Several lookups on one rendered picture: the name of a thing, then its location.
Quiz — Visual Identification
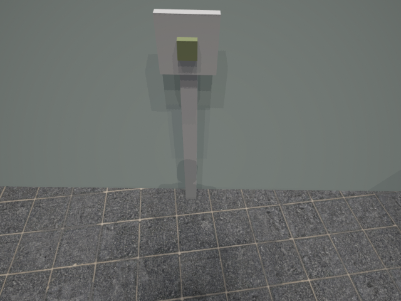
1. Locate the button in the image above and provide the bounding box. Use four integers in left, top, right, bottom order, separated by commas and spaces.
177, 37, 197, 61

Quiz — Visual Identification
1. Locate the panel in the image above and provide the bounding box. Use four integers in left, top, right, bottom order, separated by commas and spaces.
153, 9, 221, 199

